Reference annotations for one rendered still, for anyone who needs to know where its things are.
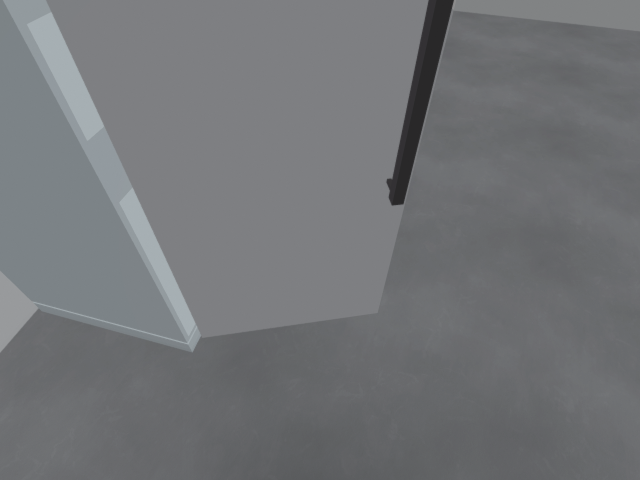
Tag handle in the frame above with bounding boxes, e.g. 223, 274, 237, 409
386, 0, 454, 205

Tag fridge door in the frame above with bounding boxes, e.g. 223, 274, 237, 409
46, 0, 456, 338

